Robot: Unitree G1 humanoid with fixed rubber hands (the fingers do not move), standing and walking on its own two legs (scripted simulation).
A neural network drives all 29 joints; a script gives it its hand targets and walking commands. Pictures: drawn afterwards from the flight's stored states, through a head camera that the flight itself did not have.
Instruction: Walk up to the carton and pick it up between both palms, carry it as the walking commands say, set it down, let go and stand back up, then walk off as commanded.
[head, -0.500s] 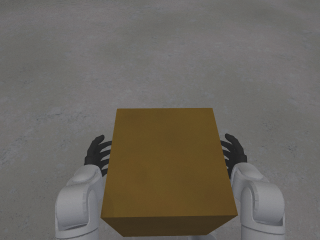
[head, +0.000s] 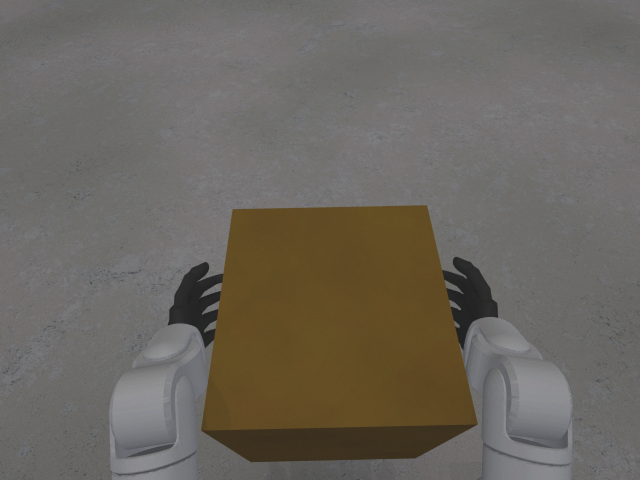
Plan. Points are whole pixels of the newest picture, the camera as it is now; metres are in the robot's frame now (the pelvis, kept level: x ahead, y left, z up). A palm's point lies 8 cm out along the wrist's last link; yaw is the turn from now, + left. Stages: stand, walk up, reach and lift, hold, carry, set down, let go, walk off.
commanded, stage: carry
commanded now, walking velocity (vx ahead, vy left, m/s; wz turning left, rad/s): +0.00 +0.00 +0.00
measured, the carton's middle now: (331, 344) +0.27 +0.01 +0.01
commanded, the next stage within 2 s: none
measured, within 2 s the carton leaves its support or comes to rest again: neither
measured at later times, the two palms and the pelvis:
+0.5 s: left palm (215, 247) +0.38 +0.16 +0.08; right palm (460, 254) +0.37 -0.16 +0.07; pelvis +0.11 +0.01 -0.01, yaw -3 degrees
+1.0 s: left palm (258, 196) +0.47 +0.11 +0.08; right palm (478, 200) +0.46 -0.20 +0.08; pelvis +0.22 -0.04 -0.01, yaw -1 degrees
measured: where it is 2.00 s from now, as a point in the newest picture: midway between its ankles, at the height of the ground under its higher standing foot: (344, 323)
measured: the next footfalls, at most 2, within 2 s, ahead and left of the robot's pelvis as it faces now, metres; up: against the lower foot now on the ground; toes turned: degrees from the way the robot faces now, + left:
left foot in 0.04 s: +0.14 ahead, +0.11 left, +0.00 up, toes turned +9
right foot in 0.90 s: +0.23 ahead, -0.12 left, +0.00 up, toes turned -13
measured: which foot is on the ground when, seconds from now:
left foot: up 0.00-0.02, down 0.04-0.94, up 0.96-1.00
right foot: down 0.00-0.74, up 0.76-0.88, down 0.90-1.00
